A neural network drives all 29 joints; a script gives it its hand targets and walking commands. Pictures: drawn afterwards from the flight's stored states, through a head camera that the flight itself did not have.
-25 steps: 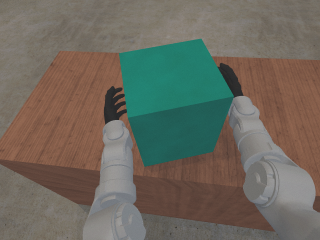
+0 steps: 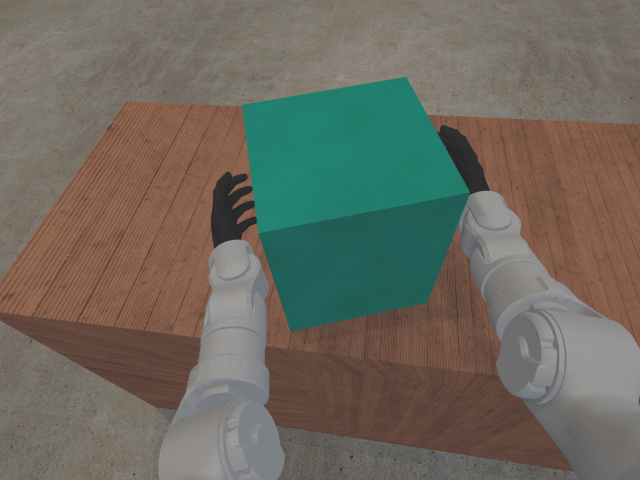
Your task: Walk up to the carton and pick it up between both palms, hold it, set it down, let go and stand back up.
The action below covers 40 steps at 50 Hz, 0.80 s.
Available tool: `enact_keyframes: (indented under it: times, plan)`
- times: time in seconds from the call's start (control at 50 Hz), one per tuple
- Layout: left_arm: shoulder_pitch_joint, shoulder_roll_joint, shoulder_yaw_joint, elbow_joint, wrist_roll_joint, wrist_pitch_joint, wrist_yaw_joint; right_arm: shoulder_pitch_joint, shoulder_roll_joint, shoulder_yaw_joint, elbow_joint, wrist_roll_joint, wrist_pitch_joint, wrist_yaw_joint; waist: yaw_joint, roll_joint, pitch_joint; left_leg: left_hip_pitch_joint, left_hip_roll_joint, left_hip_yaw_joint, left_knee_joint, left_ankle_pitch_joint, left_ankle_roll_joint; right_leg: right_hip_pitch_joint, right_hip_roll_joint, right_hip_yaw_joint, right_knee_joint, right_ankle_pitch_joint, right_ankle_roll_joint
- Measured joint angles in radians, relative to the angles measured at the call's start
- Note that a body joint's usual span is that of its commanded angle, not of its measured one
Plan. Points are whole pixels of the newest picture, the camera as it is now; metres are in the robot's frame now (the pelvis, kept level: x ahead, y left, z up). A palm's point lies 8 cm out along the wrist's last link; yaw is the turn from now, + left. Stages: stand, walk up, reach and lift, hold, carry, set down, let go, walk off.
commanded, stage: reach and lift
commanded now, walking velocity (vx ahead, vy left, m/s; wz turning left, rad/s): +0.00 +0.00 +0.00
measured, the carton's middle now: (343, 213) +0.47 +0.05 +0.04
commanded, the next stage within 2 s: none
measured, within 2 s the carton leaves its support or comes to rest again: leaves its support in 0.18 s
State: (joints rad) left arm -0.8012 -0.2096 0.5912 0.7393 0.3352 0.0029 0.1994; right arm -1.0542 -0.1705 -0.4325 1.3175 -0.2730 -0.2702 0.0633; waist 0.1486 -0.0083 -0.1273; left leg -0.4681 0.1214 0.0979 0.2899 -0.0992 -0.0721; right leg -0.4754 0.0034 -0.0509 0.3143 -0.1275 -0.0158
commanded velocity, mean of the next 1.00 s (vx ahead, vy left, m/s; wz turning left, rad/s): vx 0.00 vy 0.00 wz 0.00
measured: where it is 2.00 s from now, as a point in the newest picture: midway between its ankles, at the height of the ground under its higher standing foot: outside the picture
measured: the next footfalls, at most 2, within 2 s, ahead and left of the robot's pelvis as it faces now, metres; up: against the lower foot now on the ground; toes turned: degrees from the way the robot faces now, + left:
none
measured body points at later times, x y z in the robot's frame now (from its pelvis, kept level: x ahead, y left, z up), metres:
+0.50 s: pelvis -0.02 +0.00 +0.00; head +0.04 +0.00 +0.45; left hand +0.38 +0.20 +0.07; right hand +0.47 -0.09 +0.10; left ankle +0.00 +0.17 -0.74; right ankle +0.00 -0.11 -0.74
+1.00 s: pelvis -0.03 +0.00 +0.00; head -0.02 +0.01 +0.45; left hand +0.38 +0.20 +0.12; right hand +0.44 -0.10 +0.15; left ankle +0.00 +0.17 -0.74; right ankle +0.00 -0.11 -0.74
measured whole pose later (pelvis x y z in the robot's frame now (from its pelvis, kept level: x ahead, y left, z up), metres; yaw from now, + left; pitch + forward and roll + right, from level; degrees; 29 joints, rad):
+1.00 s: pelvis -0.03 +0.00 +0.00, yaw +3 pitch +8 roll +0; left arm -0.83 -0.08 0.44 0.85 0.22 0.18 0.21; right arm -1.02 -0.15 -0.35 1.32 -0.12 -0.12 0.00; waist 0.08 -0.02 -0.15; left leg -0.34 0.10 0.06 0.30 -0.08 -0.06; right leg -0.32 -0.01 -0.09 0.31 -0.12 -0.01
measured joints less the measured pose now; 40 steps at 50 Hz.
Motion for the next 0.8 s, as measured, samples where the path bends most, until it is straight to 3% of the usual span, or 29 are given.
enact_keyframes:
  times: [0.36,0.62,0.8]
  plan:
    - [0.001,0.058,-0.048,0.151,-0.079,-0.063,0.016,-0.02,-0.016,0.022,0.138,0.016,-0.06,-0.043,-0.005,0.0,-0.053,-0.031,-0.002,-0.021,0.014,0.014,0.0,-0.017,-0.003,-0.023,0.006,0.011,-0.004]
    - [-0.002,0.083,-0.105,0.182,-0.115,-0.013,0.033,-0.018,-0.02,0.035,0.149,0.049,-0.012,-0.044,-0.02,-0.005,-0.064,-0.022,-0.004,-0.036,0.021,0.023,-0.001,-0.002,-0.005,-0.038,0.014,0.013,-0.006]
    - [-0.022,0.101,-0.131,0.171,-0.121,0.055,0.03,0.0,-0.01,0.059,0.097,0.092,0.048,-0.048,-0.04,-0.005,-0.053,0.028,-0.011,-0.041,0.014,0.027,0.002,0.049,-0.012,-0.042,0.013,0.011,-0.002]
